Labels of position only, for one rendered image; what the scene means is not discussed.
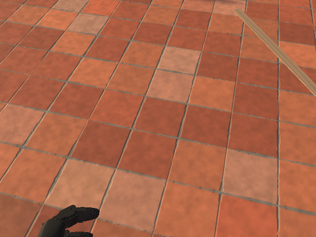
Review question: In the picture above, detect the robot left hand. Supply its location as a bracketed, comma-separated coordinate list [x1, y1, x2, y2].
[38, 204, 100, 237]

